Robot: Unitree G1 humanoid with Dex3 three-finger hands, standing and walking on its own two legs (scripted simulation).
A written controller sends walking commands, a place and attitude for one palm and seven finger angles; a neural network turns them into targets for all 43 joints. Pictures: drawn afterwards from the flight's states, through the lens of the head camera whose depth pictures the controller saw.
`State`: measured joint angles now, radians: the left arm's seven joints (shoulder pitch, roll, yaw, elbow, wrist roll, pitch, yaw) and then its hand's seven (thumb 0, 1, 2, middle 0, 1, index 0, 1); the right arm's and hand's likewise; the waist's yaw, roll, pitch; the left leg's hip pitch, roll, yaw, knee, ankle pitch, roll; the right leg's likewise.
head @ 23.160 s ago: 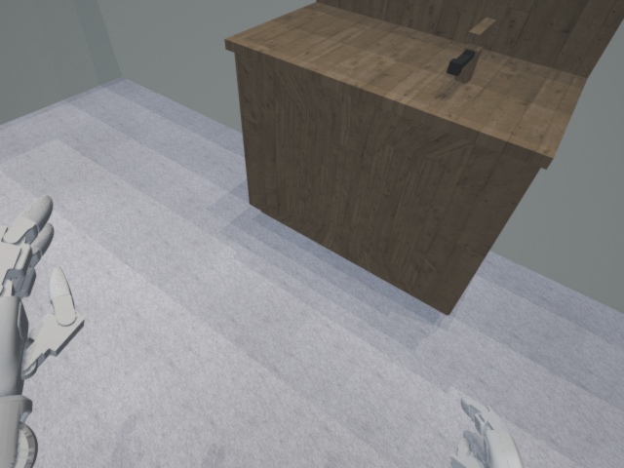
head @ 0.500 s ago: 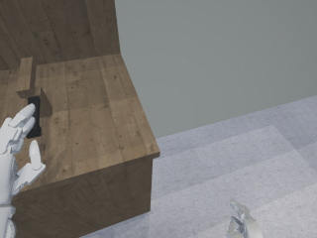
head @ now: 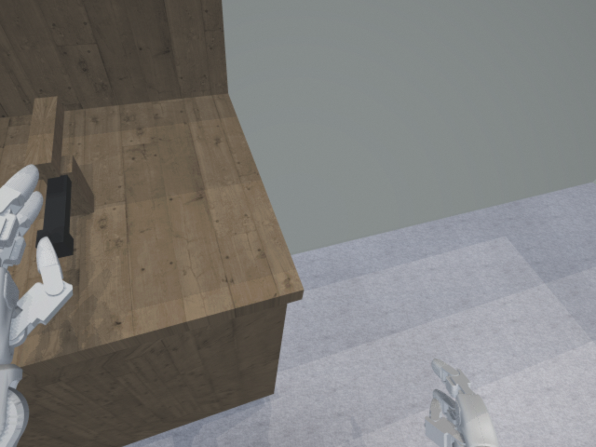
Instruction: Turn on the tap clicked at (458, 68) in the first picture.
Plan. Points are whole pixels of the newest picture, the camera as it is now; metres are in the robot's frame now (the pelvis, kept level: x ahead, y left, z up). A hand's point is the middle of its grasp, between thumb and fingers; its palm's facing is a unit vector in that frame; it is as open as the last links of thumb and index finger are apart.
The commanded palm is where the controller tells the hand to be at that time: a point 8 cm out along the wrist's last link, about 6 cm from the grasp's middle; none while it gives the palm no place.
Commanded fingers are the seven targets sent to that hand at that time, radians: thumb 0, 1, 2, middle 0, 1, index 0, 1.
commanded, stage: come to a stop and stand still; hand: left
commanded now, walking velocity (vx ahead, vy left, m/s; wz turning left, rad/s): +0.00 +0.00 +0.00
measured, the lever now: (55, 243) +0.30 +0.33 +0.09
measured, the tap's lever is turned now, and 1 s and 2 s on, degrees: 0 0 0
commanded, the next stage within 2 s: look again from close up in 0.04 s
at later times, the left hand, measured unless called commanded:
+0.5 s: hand (51, 294) +0.21 +0.26 +0.16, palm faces +0.40 -0.86 -0.32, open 7.4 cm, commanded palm +0.15 +0.29 +0.17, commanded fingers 0.00 0.90 0.90 -0.20 -0.30 -0.20 -0.30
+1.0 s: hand (49, 342) +0.17 +0.24 +0.16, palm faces +0.64 -0.73 -0.25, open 7.4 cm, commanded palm +0.13 +0.26 +0.16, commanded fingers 0.00 0.90 0.90 -0.20 -0.30 -0.20 -0.30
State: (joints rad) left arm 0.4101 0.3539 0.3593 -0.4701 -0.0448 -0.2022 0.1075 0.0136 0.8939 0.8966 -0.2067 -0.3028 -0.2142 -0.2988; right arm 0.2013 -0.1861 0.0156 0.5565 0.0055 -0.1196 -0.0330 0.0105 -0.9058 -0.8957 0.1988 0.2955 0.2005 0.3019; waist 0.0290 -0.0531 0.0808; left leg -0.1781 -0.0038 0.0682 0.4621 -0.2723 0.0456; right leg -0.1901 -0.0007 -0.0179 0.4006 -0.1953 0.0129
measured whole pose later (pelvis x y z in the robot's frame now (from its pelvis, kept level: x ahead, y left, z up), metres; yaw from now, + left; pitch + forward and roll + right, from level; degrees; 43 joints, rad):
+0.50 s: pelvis -0.01 +0.01 +0.00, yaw +0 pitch -2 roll -1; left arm 0.40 0.35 0.35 -0.48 -0.04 -0.20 0.11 0.01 0.89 0.90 -0.21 -0.30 -0.21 -0.30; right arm 0.21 -0.18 0.01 0.57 0.01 -0.11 -0.03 0.01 -0.91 -0.90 0.20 0.30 0.20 0.30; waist 0.03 -0.05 0.07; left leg -0.17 -0.02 0.07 0.46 -0.26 0.06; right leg -0.18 -0.01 -0.02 0.41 -0.19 0.02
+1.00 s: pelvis -0.02 -0.06 -0.02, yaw +5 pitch -1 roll +0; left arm 0.28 0.32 0.37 -0.33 -0.08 -0.13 0.18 0.02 0.89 0.90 -0.21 -0.30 -0.22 -0.30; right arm 0.15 -0.23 0.01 0.68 -0.03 -0.11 -0.01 0.01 -0.91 -0.90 0.20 0.30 0.20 0.30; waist 0.08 0.00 0.00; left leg -0.32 0.02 -0.04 0.63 -0.31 -0.02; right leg -0.30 0.04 -0.09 0.62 -0.31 -0.07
